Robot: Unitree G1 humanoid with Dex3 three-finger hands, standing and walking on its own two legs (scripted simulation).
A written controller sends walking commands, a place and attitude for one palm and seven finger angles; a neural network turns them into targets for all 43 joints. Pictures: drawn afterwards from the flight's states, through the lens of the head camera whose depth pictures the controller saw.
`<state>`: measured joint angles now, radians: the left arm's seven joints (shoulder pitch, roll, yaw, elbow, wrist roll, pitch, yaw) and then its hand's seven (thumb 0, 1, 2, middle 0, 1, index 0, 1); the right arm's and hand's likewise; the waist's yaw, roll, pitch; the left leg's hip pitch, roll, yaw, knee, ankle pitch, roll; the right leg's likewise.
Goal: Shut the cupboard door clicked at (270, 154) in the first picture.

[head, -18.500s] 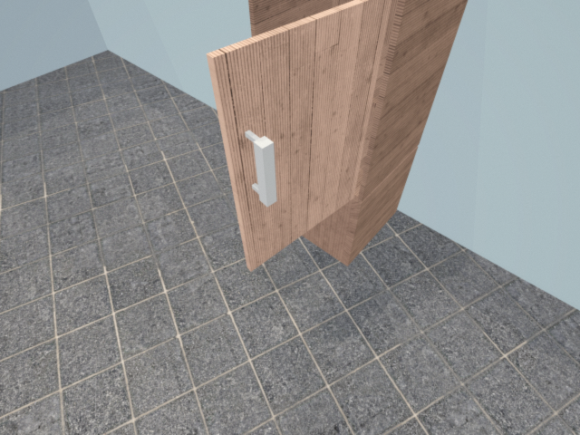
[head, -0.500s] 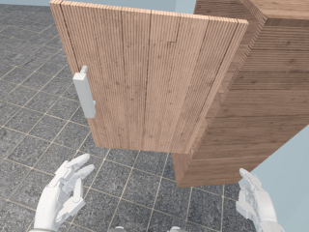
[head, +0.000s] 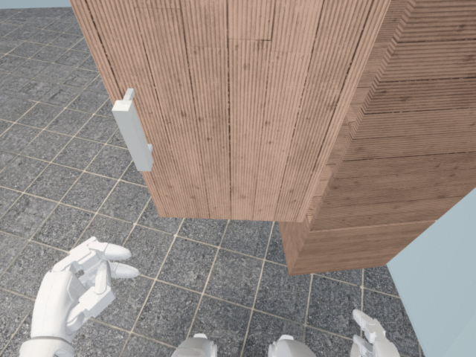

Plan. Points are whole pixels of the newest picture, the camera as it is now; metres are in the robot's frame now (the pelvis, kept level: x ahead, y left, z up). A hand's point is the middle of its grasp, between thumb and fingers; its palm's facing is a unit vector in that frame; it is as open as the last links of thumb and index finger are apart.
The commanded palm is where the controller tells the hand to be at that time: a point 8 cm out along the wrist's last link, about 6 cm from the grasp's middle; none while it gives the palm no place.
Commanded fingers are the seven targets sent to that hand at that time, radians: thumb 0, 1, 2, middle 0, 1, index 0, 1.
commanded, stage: raise the hand and make a fist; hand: left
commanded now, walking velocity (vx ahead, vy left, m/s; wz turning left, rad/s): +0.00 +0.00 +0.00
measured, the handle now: (138, 131) +0.48 +0.21 +0.10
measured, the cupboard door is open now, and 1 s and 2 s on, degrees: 82 82 82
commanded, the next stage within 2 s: bring the fist close to the handle in 1.06 s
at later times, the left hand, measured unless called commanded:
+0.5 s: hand (105, 271) +0.23 +0.20 +0.08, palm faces +0.00 -1.00 -0.03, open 3.1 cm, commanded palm +0.20 +0.26 +0.09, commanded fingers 0.00 0.90 0.90 -1.30 -1.50 -1.30 -1.50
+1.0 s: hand (102, 254) +0.24 +0.20 +0.10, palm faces +0.04 -1.00 -0.05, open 3.1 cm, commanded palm +0.22 +0.25 +0.10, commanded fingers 0.00 0.90 0.90 -1.30 -1.50 -1.30 -1.50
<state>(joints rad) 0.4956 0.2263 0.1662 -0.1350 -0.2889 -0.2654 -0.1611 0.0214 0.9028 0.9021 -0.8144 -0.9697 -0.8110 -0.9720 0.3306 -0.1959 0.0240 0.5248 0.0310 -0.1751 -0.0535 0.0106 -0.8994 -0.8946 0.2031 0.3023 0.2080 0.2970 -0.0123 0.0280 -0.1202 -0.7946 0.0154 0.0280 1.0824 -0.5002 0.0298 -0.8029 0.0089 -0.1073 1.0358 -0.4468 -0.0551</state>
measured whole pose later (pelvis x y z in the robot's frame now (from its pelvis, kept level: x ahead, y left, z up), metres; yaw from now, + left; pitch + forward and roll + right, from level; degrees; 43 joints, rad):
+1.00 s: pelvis +0.02 +0.01 +0.03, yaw +1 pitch +9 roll -1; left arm 0.38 0.25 0.16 -0.09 -0.28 -0.31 -0.20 0.02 0.90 0.90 -1.30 -1.50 -1.30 -1.50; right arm 0.29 -0.26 0.04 0.51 0.03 -0.21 -0.05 0.01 -0.90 -0.90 0.20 0.30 0.20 0.30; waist 0.00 0.02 -0.10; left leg -0.62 0.00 0.02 0.93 -0.47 0.04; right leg -0.63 0.00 -0.11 0.89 -0.42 -0.04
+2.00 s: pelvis +0.02 +0.01 +0.03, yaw +1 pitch +10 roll -1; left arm -0.08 0.25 0.18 0.28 -0.24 -0.31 -0.17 0.02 0.90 0.90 -1.30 -1.50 -1.30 -1.50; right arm 0.25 -0.26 0.03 0.60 0.04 -0.18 -0.05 0.01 -0.90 -0.90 0.20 0.30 0.21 0.30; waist -0.02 0.02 -0.09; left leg -0.63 -0.01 0.03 0.90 -0.45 0.04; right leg -0.64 0.00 -0.10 0.87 -0.41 -0.04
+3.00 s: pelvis +0.02 +0.00 +0.03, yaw +0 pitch +11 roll -1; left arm -0.44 0.35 0.24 0.73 -0.22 -0.34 -0.29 0.02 0.90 0.91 -1.30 -1.50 -1.30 -1.50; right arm 0.26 -0.27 0.04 0.62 0.05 -0.09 -0.05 0.00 -0.90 -0.89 0.20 0.30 0.21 0.30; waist -0.06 0.01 -0.07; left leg -0.66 0.00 0.03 0.89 -0.43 0.03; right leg -0.67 0.01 -0.10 0.85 -0.38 -0.05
